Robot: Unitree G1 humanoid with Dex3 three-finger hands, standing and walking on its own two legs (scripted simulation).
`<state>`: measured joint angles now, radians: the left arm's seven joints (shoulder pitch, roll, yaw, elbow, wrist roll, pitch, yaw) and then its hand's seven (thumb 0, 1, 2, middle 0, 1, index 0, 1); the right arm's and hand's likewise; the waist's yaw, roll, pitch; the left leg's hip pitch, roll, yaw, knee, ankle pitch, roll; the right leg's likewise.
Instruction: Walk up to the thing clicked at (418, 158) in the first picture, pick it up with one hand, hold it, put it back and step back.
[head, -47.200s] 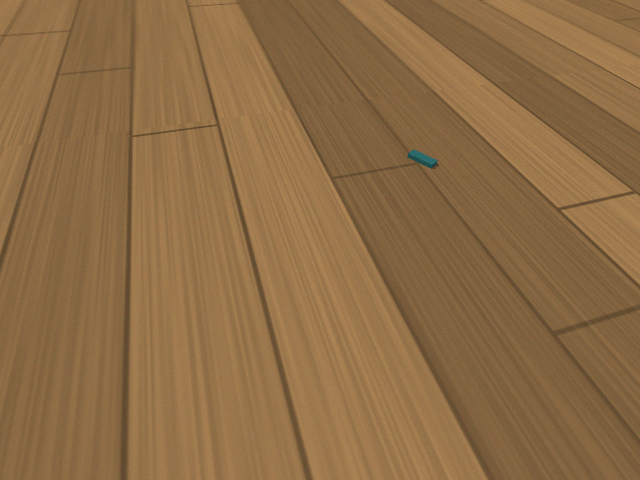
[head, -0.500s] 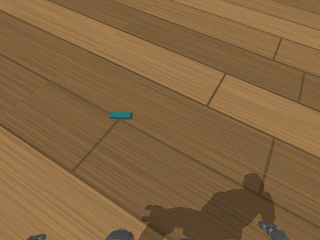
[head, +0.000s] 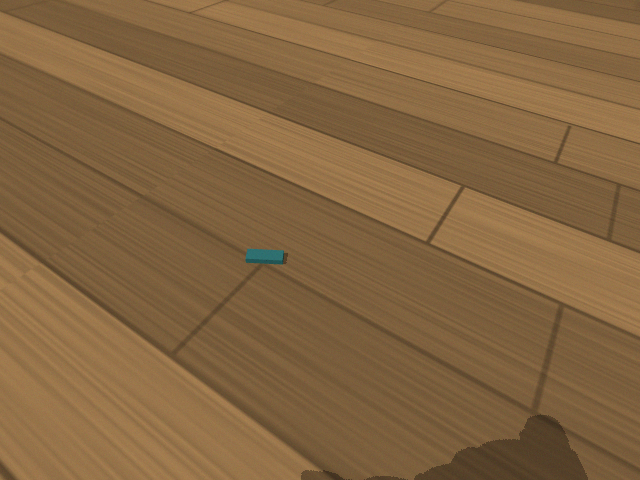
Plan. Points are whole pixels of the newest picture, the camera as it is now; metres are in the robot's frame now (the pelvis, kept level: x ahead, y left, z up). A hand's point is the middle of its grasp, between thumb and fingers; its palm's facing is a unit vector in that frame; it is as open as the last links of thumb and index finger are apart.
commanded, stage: step back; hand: left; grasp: from above
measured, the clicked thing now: (265, 256) +1.11 +0.20 -0.75
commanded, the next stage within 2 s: stand in 0.70 s
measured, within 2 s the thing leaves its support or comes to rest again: neither
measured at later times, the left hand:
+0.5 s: hand out of the picture +0.11 +0.23 -0.14, palm faces +0.03 -0.91 -0.40, open 7.3 cm
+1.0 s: hand out of the picture +0.14 +0.24 -0.14, palm faces -0.01 -0.94 -0.33, open 7.3 cm
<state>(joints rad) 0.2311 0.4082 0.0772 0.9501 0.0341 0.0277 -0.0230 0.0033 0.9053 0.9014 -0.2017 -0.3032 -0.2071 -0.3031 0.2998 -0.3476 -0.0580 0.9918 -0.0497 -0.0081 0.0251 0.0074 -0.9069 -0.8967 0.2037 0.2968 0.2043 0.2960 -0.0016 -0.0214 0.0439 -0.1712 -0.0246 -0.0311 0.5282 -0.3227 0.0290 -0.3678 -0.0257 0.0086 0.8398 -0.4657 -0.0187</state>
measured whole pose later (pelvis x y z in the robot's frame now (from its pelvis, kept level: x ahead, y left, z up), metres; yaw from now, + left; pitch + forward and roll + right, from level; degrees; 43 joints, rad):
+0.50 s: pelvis +0.05 -0.03 +0.00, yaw +1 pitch -3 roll +0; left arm 0.20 0.34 0.05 0.96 0.02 -0.04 0.00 0.00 0.90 0.90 -0.21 -0.30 -0.21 -0.30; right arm 0.19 -0.39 -0.05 0.98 -0.02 0.02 0.00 0.00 -0.91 -0.90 0.20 0.30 0.20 0.30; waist 0.03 0.05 0.11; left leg -0.36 0.03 -0.04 0.72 -0.37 0.01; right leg -0.24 -0.01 -0.07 0.61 -0.32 -0.03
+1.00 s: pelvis +0.07 -0.01 +0.01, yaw +0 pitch -3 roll +0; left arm 0.12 0.35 0.00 1.12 0.01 -0.02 -0.02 0.00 0.91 0.90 -0.20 -0.30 -0.21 -0.30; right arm 0.07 -0.34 -0.01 1.10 -0.01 -0.02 0.02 0.00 -0.91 -0.90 0.20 0.30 0.20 0.30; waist 0.02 0.01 0.06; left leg -0.17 0.02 0.03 0.40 -0.17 -0.01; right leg -0.12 -0.02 -0.04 0.40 -0.23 0.01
